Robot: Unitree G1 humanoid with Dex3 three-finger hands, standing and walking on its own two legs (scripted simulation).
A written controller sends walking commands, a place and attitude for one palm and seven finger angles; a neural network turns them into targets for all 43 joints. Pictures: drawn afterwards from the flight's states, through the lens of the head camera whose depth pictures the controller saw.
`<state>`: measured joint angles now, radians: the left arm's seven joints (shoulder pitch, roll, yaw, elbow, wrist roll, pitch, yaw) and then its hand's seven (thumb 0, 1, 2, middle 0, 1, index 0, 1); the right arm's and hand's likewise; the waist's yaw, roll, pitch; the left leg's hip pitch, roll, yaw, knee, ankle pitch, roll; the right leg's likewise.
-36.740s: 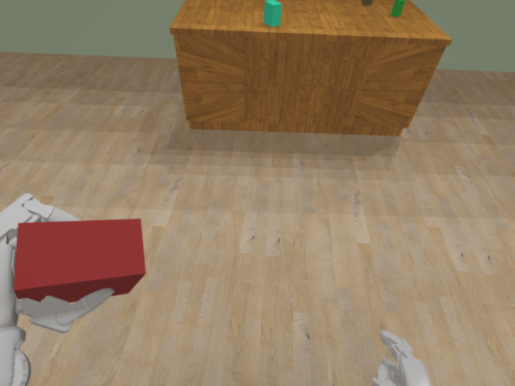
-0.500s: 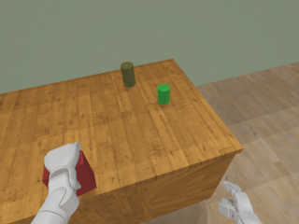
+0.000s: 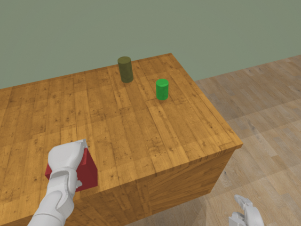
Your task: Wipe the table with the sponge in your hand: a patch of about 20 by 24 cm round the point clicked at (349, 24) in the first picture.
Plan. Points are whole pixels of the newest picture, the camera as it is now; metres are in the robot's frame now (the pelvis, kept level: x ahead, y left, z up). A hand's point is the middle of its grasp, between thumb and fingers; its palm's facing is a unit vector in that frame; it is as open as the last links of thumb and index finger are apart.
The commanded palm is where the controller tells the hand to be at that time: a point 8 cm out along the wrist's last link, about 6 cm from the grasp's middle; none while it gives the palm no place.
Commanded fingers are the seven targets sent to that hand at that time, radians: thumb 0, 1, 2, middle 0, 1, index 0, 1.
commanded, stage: wipe forward along the first lane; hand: left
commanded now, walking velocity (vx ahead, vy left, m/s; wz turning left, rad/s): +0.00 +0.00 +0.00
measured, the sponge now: (76, 175) +0.26 +0.27 -0.06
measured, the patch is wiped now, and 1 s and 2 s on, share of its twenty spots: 0.00 0.10 0.30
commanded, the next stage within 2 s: slide across to the middle lane in 1.70 s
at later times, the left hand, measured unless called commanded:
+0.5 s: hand (70, 154) +0.31 +0.30 -0.02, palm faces -0.13 -0.05 -0.99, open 10.3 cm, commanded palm +0.29 +0.29 +0.03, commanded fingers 0.00 0.10 1.30 -1.20 -1.60 -1.20 -1.60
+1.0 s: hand (69, 142) +0.35 +0.33 -0.03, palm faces -0.13 -0.02 -0.99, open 10.3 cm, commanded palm +0.34 +0.32 +0.01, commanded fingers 0.00 0.10 1.30 -1.20 -1.60 -1.20 -1.60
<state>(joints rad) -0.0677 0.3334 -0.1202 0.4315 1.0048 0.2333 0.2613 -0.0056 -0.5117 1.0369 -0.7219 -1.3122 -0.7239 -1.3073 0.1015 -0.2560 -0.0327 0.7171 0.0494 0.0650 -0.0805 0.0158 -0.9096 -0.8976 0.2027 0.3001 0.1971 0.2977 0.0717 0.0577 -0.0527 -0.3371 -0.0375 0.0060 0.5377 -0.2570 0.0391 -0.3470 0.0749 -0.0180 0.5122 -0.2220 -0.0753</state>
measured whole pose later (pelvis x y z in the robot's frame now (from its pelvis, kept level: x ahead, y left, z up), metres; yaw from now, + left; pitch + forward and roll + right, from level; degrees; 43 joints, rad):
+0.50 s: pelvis +0.00 +0.01 -0.01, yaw +0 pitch +7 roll -1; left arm -0.29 0.37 -0.07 0.72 1.00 0.23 0.31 0.00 -0.51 1.04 -0.72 -1.31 -0.72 -1.31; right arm 0.10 -0.25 -0.02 0.72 0.07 0.08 -0.08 0.01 -0.91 -0.90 0.20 0.30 0.20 0.30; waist 0.04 0.05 -0.09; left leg -0.46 -0.04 0.00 0.61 -0.28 0.04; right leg -0.47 0.07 -0.03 0.57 -0.24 -0.07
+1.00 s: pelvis -0.01 +0.02 -0.02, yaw +0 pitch +12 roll -2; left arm -0.48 0.43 -0.02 0.95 1.03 0.17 0.35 0.01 -0.52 1.04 -0.73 -1.31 -0.73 -1.31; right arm 0.20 -0.26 -0.03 0.73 0.07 0.10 -0.06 0.01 -0.91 -0.90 0.20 0.30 0.20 0.30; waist -0.01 0.04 -0.13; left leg -0.61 -0.04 0.00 0.71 -0.31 0.06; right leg -0.60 0.07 -0.03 0.64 -0.25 -0.05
